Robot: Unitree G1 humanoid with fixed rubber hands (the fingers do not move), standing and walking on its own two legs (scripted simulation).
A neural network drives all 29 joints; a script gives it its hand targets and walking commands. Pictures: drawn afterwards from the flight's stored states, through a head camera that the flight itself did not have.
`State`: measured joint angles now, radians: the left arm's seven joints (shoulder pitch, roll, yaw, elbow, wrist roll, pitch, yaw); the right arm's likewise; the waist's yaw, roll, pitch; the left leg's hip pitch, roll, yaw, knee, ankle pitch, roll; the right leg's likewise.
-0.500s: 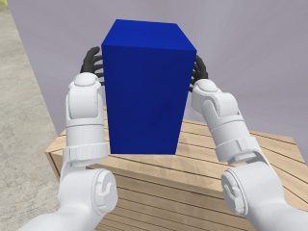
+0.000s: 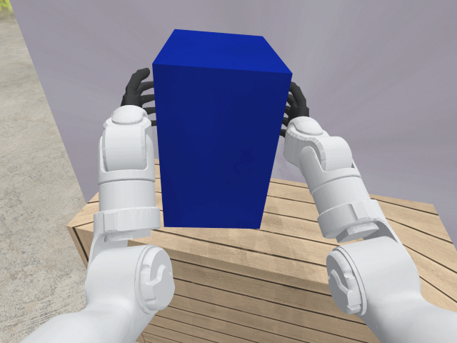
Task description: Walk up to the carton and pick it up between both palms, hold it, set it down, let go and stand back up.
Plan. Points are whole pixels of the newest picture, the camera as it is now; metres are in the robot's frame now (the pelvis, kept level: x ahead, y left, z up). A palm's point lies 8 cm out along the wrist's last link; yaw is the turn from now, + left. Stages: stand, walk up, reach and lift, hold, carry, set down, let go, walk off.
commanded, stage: hold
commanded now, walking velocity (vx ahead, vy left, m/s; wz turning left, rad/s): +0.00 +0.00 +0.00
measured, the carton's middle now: (216, 126) +0.42 +0.00 +0.24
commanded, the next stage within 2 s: none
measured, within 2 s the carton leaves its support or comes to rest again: neither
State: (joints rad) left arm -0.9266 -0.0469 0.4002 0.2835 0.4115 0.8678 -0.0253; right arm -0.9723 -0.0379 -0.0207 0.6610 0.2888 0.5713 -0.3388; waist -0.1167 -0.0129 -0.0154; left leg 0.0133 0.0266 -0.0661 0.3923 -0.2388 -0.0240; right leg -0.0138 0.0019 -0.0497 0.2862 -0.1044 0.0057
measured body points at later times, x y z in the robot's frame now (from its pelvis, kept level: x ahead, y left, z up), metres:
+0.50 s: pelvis +0.00 +0.00 +0.00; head -0.07 +0.02 +0.44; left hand +0.39 +0.13 +0.28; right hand +0.38 -0.13 +0.27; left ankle +0.00 +0.13 -0.75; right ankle +0.05 -0.12 -0.75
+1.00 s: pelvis +0.00 +0.00 +0.00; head -0.06 +0.02 +0.44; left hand +0.39 +0.13 +0.27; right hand +0.39 -0.13 +0.26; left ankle +0.00 +0.13 -0.75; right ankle +0.05 -0.12 -0.75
